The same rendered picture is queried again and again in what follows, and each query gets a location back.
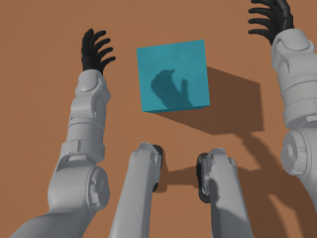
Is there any right robot shin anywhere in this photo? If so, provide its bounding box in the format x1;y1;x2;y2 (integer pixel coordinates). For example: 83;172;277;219
202;148;238;194

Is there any right robot hand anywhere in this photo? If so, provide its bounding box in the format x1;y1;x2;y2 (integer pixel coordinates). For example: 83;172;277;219
248;0;294;46

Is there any robot left forearm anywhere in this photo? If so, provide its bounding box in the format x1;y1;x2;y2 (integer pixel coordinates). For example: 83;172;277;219
48;69;111;207

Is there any left robot upper arm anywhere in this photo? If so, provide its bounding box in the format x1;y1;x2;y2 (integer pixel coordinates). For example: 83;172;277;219
9;165;110;238

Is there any right robot upper arm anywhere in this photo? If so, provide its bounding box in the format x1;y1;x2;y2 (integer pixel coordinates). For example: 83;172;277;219
280;127;317;214

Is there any left robot hand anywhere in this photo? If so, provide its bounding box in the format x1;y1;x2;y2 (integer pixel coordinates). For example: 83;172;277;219
81;28;116;75

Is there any robot right foot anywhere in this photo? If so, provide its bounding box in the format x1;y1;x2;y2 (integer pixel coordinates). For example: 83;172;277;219
196;153;210;203

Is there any robot right forearm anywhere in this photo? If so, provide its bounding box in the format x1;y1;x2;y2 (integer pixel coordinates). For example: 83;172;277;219
270;28;317;131

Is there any carton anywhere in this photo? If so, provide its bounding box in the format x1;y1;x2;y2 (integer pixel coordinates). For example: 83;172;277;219
136;39;210;113

